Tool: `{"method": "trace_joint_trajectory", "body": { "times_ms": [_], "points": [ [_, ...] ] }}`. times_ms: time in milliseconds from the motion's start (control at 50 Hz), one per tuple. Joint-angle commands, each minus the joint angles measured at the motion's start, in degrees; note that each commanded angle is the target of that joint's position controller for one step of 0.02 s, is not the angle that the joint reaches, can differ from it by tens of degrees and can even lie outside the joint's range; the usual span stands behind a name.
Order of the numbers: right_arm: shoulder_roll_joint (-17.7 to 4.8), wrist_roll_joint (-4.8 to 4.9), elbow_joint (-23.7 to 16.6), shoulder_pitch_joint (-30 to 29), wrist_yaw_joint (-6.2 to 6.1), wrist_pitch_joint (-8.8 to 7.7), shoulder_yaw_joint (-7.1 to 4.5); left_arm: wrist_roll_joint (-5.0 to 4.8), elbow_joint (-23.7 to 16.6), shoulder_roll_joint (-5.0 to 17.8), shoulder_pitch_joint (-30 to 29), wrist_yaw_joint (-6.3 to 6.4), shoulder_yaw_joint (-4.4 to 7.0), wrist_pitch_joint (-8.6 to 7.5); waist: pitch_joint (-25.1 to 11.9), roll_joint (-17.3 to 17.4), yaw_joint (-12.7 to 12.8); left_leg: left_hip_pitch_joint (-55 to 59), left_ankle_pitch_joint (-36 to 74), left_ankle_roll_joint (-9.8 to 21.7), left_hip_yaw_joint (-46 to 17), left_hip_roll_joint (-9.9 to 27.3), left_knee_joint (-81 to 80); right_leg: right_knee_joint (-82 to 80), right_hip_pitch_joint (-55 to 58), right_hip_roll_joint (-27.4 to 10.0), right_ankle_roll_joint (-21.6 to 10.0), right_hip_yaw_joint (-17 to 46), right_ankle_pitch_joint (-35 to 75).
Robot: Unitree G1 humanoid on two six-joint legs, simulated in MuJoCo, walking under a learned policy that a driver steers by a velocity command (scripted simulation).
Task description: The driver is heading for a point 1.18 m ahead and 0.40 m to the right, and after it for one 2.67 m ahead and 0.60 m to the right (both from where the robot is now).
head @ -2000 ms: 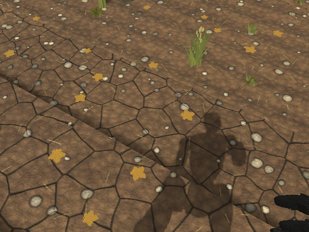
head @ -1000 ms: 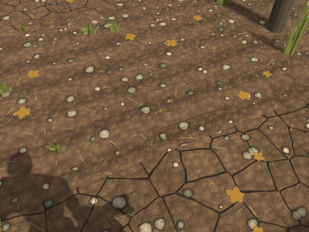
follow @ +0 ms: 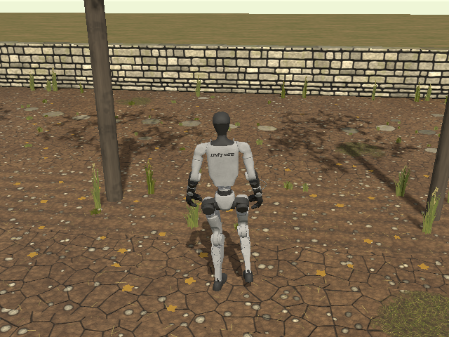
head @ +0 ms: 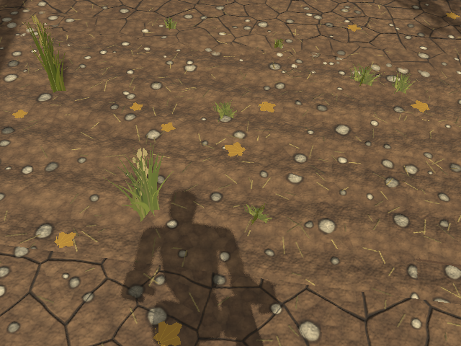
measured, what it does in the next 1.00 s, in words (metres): goes down, turning right: right foot 0.17 m lower, then left foot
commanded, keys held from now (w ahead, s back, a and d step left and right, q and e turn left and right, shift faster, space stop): w+e+shift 0.70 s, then w+q+shift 0.30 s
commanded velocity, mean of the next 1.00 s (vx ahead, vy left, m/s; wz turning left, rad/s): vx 0.91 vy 0.00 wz -0.37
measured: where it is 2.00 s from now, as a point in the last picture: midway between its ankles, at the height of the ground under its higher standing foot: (342, 133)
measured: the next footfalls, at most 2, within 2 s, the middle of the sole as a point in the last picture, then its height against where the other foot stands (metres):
right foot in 0.58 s outside the picture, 0.17 m lower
left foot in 0.94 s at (321, 272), level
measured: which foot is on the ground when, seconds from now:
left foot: down 0.00-0.56, up 0.58-0.92, down 0.94-1.00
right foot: up 0.00-0.56, down 0.58-0.94, up 0.96-1.00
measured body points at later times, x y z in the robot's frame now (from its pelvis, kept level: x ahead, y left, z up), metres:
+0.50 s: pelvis +0.24 -0.12 -0.09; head +0.26 -0.14 +0.36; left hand +0.57 +0.02 -0.14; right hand +0.05 -0.35 -0.21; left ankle -0.03 +0.05 -0.73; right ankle +0.36 -0.26 -0.80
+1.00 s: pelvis +0.70 -0.34 -0.19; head +0.72 -0.33 +0.26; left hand +0.84 -0.09 -0.33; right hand +0.70 -0.65 -0.29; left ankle +0.83 -0.33 -0.90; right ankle +0.44 -0.30 -0.77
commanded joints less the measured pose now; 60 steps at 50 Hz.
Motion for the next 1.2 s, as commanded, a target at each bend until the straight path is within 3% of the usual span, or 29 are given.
{"method": "trace_joint_trajectory", "body": {
  "times_ms": [20,100,160,220,320,380,460,520,540,560,580,600,620,640,660,680,720,740,800,860,900,920,940,960,980,1020,1040,1100,1200],
  "points": [
    [-16.1,2.12,-2.3,3.4,-3.15,5.49,-6.22,-4.79,-4.2,12.0,-9.4,-0.27,4.10,0.17,0.6,4.9,-5.6,10.8,9.7,7.6,-21.3,17.2,-13.4,-8.8,-7.6,-1.1,-4.1,-1.5,3.2],
    [-11.4,1.17,-0.3,5.4,-3.94,5.56,-5.85,-3.94,-3.0,9.1,-10.8,-0.75,4.19,0.53,4.9,4.1,-6.7,17.8,11.0,8.3,-23.2,21.6,-12.8,-8.0,-16.3,-3.0,-6.6,1.5,2.8],
    [-11.6,1.20,1.1,6.0,-4.47,3.65,-6.35,-3.34,-3.1,8.9,-13.3,-0.91,4.58,0.76,6.0,3.4,-6.8,21.9,12.3,8.0,-20.7,23.4,-13.6,-6.4,-22.4,-2.6,-7.4,3.3,4.9],
    [-12.8,0.54,6.6,12.3,-5.19,0.40,-7.20,-4.22,-2.9,10.3,-17.1,-0.89,6.36,-0.09,7.8,4.3,-8.2,31.7,13.3,5.0,-13.6,21.7,-9.7,-10.4,-34.6,0.1,-8.9,12.8,12.9],
    [-9.6,0.65,6.6,3.4,-5.67,-1.11,-5.12,-4.61,-1.9,4.5,-18.4,-5.75,4.48,0.64,7.2,2.8,-3.7,-2.3,-9.8,2.9,-3.4,17.0,-13.7,-19.8,-4.1,0.1,-9.4,2.7,43.5],
    [-11.5,-0.17,8.7,8.2,-5.63,-1.33,-4.89,-3.43,-2.7,5.8,-22.7,-6.11,4.21,0.46,12.9,0.2,-6.3,-0.1,-6.1,1.8,-1.1,18.3,-13.2,-20.8,-6.3,0.0,-11.5,0.3,44.2],
    [-11.7,-1.62,15.3,18.8,-6.83,-0.39,-4.43,-1.74,-4.6,5.8,-32.5,-4.11,3.82,-1.01,19.1,-2.1,-12.1,19.8,15.0,-0.1,3.3,19.1,-8.2,-30.9,-19.1,-1.1,-12.5,-3.4,34.2],
    [-11.1,-0.56,18.0,18.0,-7.72,1.53,-3.12,-1.29,2.5,4.2,-14.5,-3.18,3.39,-1.35,7.2,-1.4,-3.2,16.6,42.6,-2.8,12.0,17.1,13.5,-37.1,9.6,2.3,-13.7,-9.8,37.6],
    [-11.0,-0.45,18.2,15.9,-8.21,2.18,-2.78,-1.65,7.4,6.2,-1.0,-3.02,4.27,-0.67,2.6,0.1,3.5,9.5,48.0,-3.3,12.4,17.8,28.0,-35.3,24.1,2.3,-15.4,-9.3,35.2],
    [-12.9,0.48,16.8,7.4,-7.67,2.15,-3.56,-2.41,11.6,9.3,14.3,-2.73,6.27,0.10,-2.3,-5.3,14.4,-5.2,36.3,-6.2,17.1,13.6,53.3,-39.5,44.0,-0.8,-20.4,-4.2,38.5],
    [-12.0,-0.23,13.8,-0.2,-6.85,1.55,-3.55,-2.83,14.6,14.4,19.8,-2.89,7.42,0.42,-0.8,-7.2,15.2,-27.9,-14.7,-7.0,20.8,7.2,75.0,-32.0,56.5,-4.4,-23.0,-1.5,41.4],
    [-11.3,2.08,8.4,0.5,-7.16,0.50,-2.98,-2.88,14.9,18.9,23.1,-2.90,7.88,-0.02,-8.2,-12.1,12.3,-44.1,-21.0,-8.1,13.4,11.2,77.8,-19.3,74.8,-16.1,-25.9,11.3,69.5],
    [-12.8,2.40,7.9,2.9,-7.12,0.37,-2.20,-3.40,13.8,17.3,22.5,-1.85,8.22,0.43,-17.0,-2.5,12.7,-51.3,-16.4,-9.2,11.3,14.6,74.3,-21.7,82.1,-19.5,-31.6,20.2,59.6],
    [-12.5,2.26,4.5,-2.5,-6.45,-0.91,-1.54,-2.95,12.3,17.8,18.5,0.71,8.75,0.27,-19.2,-4.6,12.1,-54.4,-8.1,-9.2,6.0,16.2,63.9,-35.7,77.0,-21.2,-34.0,33.6,18.7],
    [-14.2,0.49,5.3,-7.5,-5.87,-0.89,-2.04,-3.24,11.7,13.9,11.1,1.25,7.72,-0.29,-6.2,3.1,8.2,-48.0,-3.7,-8.9,8.2,17.7,52.5,-43.7,56.8,-16.2,-30.0,31.2,12.2],
    [-13.4,-1.42,5.5,-7.9,-4.79,0.42,-2.69,-3.65,12.0,13.2,6.2,1.63,6.87,-0.84,0.1,5.7,2.9,-40.5,-4.8,-10.4,8.0,17.4,46.5,-45.8,43.3,-12.3,-28.8,28.1,18.6],
    [-12.4,-1.97,4.1,-6.4,-3.82,2.48,-2.48,-4.17,10.7,11.9,1.1,1.30,6.07,-2.40,8.6,5.8,-4.0,-24.8,-7.5,-12.5,7.7,20.6,28.5,-49.6,17.0,-12.0,-27.7,23.4,28.2],
    [-9.6,-1.86,3.6,-8.7,-3.61,2.67,-1.92,-4.26,11.1,11.5,-0.3,0.81,5.84,-3.43,10.8,5.3,-4.6,-19.4,-2.7,-12.4,9.5,20.8,22.3,-50.7,9.8,-9.4,-26.5,19.2,32.0],
    [-5.4,0.87,4.7,-9.4,-2.82,1.78,-1.18,-5.93,12.6,9.9,0.9,-1.07,6.25,-5.70,8.2,-0.4,-2.8,-0.4,24.4,-7.6,16.0,17.4,8.7,-54.7,3.4,-2.1,-20.9,7.9,34.4],
    [-6.5,1.59,3.5,-14.3,-2.80,2.20,-1.94,-6.08,15.1,9.9,7.5,-1.92,5.99,-5.75,9.3,-1.1,0.7,-2.3,23.6,-2.5,19.4,13.9,3.0,-52.0,18.1,-4.0,-17.2,3.6,56.9],
    [-9.3,1.59,6.2,-5.3,-2.96,2.27,-3.55,-3.30,15.8,11.3,8.3,-0.93,6.14,-4.60,3.8,-2.6,-4.7,5.4,15.6,-0.4,21.2,8.7,2.9,-37.3,24.8,-6.4,-14.9,0.7,72.8],
    [-11.5,1.96,10.4,7.4,-3.49,2.88,-4.88,-1.82,14.9,12.2,5.5,-0.13,6.29,-3.72,-1.7,-2.9,-11.6,16.5,10.6,0.5,21.9,6.6,4.0,-22.4,22.5,-6.0,-14.1,-1.9,75.1],
    [-15.6,1.71,12.6,18.5,-4.19,3.62,-6.63,-1.37,13.9,11.4,2.7,0.34,5.93,-3.59,-5.1,1.6,-17.8,25.8,0.4,4.3,13.6,11.3,2.6,3.6,14.3,-2.3,-12.3,-6.0,63.8],
    [-19.6,1.20,13.0,17.6,-4.03,4.28,-7.49,-4.17,10.9,3.9,6.8,-0.77,4.46,-4.44,-11.3,24.7,-10.1,36.3,-14.4,14.5,-24.7,26.9,-9.0,31.5,-6.1,9.9,-7.3,-5.0,2.1],
    [-15.9,1.86,11.5,9.4,-3.29,4.57,-6.77,-3.34,8.7,7.7,5.0,-0.60,3.99,-5.49,-9.8,15.4,-8.0,36.0,-21.4,16.7,-39.8,28.4,-18.9,31.5,-16.4,7.6,-8.8,1.1,-1.4],
    [-11.1,1.38,11.9,4.8,-3.55,4.08,-5.99,-2.72,6.4,7.4,-3.4,-0.95,3.23,-6.24,2.4,-1.5,-5.0,20.3,-15.4,12.8,-28.8,25.8,-19.4,20.5,-16.2,0.9,-10.0,3.3,2.6],
    [-10.1,1.25,12.9,4.3,-4.05,3.76,-5.54,-1.89,4.9,5.8,-6.2,-1.13,2.78,-5.75,5.7,-3.1,-2.9,12.9,-9.3,10.8,-22.5,22.4,-19.6,15.3,-13.3,-0.9,-9.7,3.1,1.7],
    [-11.1,2.37,12.9,2.2,-4.46,2.36,-5.25,-0.88,2.7,4.8,-6.2,-1.06,1.66,-3.14,8.1,0.7,2.4,0.9,-2.1,10.3,-14.4,17.5,-22.4,3.8,-8.3,-3.0,-6.8,1.5,-2.0],
    [-13.8,2.68,10.1,-0.2,-3.41,0.89,-7.10,-3.39,-3.7,3.7,-19.3,-2.42,0.23,-3.40,9.7,0.8,-0.7,-11.9,11.0,6.6,-7.5,13.1,-30.0,-24.5,8.2,-2.4,-2.6,-3.4,25.5]
  ]
}}
Velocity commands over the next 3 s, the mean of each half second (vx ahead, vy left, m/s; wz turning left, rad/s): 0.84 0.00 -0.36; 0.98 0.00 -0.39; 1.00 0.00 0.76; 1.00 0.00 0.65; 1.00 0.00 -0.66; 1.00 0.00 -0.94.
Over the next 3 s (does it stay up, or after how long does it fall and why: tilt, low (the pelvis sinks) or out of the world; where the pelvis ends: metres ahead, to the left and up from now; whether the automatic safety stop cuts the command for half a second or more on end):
stays up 2.54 -0.49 -0.18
